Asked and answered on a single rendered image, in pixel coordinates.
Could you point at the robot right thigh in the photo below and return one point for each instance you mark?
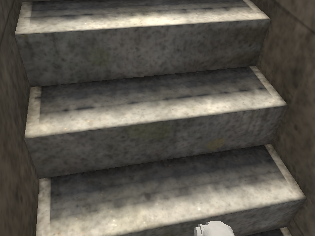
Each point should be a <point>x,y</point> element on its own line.
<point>213,228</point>

